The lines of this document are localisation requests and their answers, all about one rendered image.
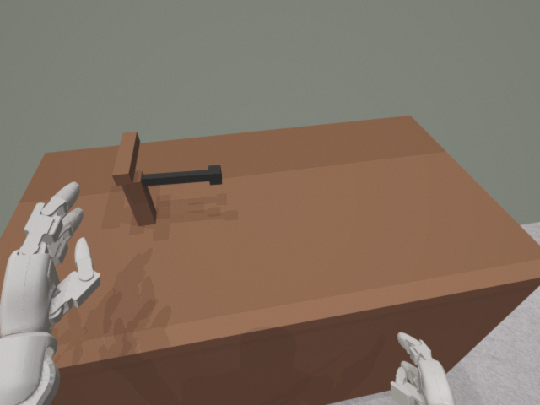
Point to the robot left hand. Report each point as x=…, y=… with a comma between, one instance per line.
x=27, y=303

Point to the robot right hand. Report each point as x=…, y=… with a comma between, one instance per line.
x=430, y=382

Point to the robot left forearm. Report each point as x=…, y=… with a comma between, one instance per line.
x=28, y=376

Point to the tap lever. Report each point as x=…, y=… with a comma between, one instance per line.
x=213, y=175

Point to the counter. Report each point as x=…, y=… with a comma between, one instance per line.
x=288, y=283

